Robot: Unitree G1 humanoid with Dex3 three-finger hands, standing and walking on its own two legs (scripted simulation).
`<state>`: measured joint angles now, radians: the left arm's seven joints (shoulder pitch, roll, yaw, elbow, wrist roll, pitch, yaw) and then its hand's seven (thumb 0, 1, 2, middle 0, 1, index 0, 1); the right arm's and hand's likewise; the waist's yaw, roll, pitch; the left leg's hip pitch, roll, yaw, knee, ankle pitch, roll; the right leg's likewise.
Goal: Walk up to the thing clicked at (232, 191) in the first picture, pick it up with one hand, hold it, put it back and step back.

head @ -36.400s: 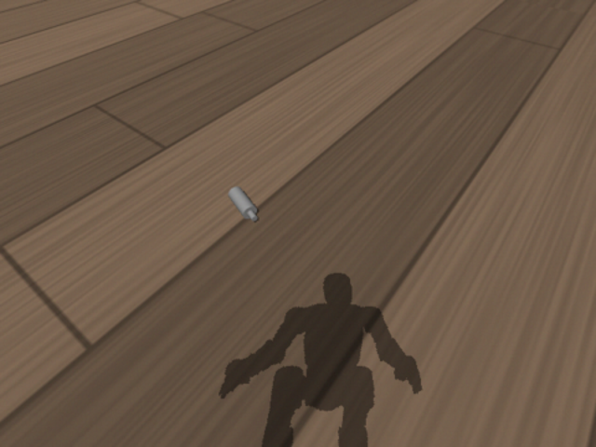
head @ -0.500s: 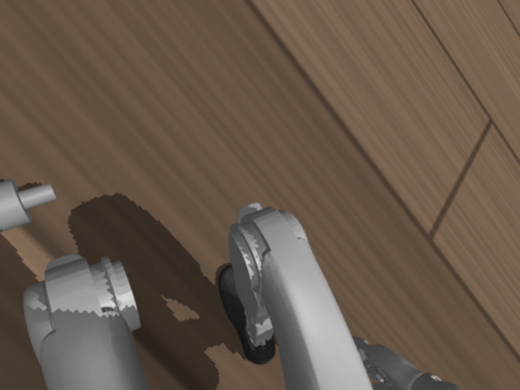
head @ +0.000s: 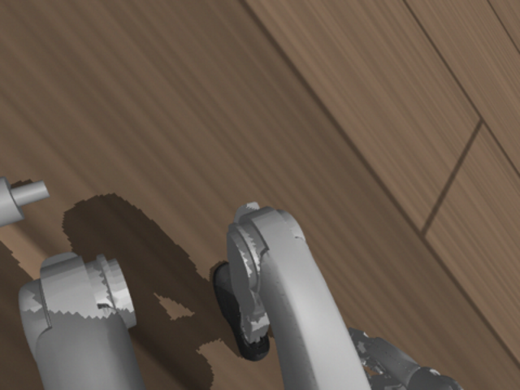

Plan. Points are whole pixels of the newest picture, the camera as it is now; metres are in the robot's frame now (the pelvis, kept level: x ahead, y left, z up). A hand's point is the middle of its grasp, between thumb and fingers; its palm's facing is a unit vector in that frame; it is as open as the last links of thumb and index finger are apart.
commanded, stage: close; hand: left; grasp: from above
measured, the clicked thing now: out of the picture +0.41 +0.29 -0.26
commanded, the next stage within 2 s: settle in 0.76 s
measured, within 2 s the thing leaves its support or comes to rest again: leaves its support in 1.14 s
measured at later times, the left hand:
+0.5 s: hand out of the picture +0.38 +0.31 -0.25, palm faces -0.41 -0.20 -0.89, open 9.8 cm
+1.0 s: hand out of the picture +0.38 +0.31 -0.25, palm faces -0.41 -0.19 -0.89, open 9.8 cm
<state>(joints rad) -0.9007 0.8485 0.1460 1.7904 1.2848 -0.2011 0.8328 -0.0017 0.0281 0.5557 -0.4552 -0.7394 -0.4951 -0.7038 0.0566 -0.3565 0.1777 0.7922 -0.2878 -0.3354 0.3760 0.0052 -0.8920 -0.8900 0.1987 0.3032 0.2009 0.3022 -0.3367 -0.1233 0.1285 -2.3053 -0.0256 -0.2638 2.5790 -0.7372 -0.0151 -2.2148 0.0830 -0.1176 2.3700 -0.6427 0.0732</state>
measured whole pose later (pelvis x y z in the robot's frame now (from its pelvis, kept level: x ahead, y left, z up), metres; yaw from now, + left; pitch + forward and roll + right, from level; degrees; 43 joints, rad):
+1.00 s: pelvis +0.00 +0.00 +0.00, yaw +0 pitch +25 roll -15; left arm -0.91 0.86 0.13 1.78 1.26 -0.22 0.77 -0.02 0.02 0.47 -0.65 -0.62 -0.72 -0.54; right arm 0.07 -0.36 0.20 0.79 -0.29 -0.35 0.39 0.01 -0.90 -0.89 0.20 0.30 0.20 0.30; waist -0.33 -0.12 0.13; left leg -2.31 -0.03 -0.26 2.58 -0.74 -0.01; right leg -2.20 0.07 -0.12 2.37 -0.65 0.07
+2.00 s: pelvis +0.00 -0.01 +0.06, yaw +7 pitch +34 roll -7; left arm -0.78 0.62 0.08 1.32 1.14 -0.14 0.39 -0.02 -0.03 0.49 -0.72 -0.60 -0.78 -0.51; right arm 0.15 -0.30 -0.01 0.78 -0.12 -0.11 0.19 0.01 -0.91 -0.90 0.20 0.30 0.20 0.30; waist -0.17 0.03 -0.12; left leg -2.23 -0.03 -0.13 2.32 -0.69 -0.03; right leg -2.19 0.01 -0.02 2.23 -0.65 0.06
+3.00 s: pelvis +0.03 -0.01 +0.34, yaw +11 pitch +19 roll -2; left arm -0.28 0.44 -0.14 0.69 0.96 0.07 0.12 -0.02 -0.03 0.48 -0.74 -0.58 -0.79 -0.49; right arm 0.20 -0.24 -0.03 0.70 0.04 0.00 -0.05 0.01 -0.91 -0.90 0.20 0.30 0.20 0.30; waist -0.07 0.03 -0.17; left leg -1.15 0.02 -0.04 1.37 -0.55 -0.01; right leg -1.15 0.00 0.02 1.32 -0.51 0.04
